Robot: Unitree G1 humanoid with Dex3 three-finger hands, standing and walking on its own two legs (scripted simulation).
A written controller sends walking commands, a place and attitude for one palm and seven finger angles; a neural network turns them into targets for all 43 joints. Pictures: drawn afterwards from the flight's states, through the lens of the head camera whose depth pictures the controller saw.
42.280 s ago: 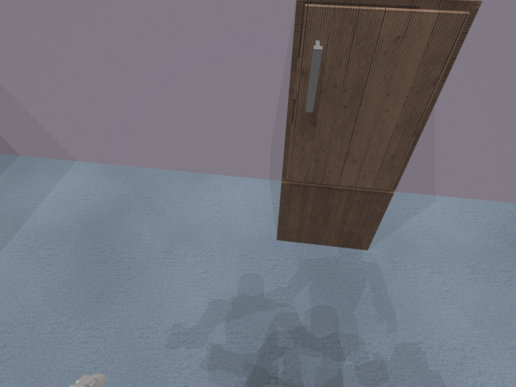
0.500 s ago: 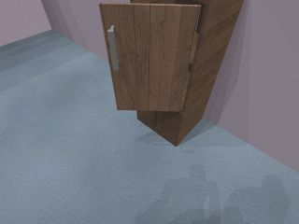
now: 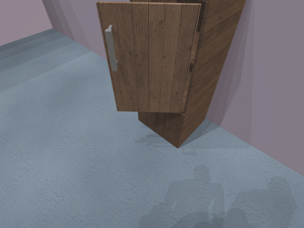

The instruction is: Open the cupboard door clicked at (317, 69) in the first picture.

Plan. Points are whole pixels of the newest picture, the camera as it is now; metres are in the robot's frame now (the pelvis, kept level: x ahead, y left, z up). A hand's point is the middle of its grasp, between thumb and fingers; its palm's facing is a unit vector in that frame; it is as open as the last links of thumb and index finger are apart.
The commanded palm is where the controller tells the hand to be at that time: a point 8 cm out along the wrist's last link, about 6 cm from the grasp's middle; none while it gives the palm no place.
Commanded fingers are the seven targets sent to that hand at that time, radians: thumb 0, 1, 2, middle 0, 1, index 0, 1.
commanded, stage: come to a stop and stand still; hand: left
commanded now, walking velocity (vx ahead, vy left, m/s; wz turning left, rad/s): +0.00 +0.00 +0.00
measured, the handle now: (112, 48) +0.77 +0.22 +0.08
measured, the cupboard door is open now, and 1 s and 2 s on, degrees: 40 40 40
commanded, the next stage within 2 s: look again from close up in 0.02 s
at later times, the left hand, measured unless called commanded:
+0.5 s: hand out of the picture +0.01 +0.16 -0.17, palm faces +0.02 -0.98 -0.19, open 7.4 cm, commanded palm none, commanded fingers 0.00 0.90 0.90 -0.20 -0.30 -0.20 -0.30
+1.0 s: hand out of the picture +0.00 +0.16 -0.18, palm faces +0.11 -0.98 -0.15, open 7.4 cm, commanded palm none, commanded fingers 0.00 0.90 0.90 -0.20 -0.30 -0.20 -0.30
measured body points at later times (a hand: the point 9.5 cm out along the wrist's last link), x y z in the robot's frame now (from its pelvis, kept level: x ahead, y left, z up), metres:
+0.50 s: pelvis +0.01 -0.01 +0.00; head +0.02 -0.01 +0.45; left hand +0.01 +0.21 -0.16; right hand +0.01 -0.23 -0.16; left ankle +0.01 +0.11 -0.74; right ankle -0.01 -0.10 -0.74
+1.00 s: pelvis +0.04 +0.00 -0.01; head +0.04 +0.01 +0.44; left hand +0.00 +0.21 -0.17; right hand +0.03 -0.23 -0.16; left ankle +0.01 +0.10 -0.73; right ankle -0.01 -0.10 -0.74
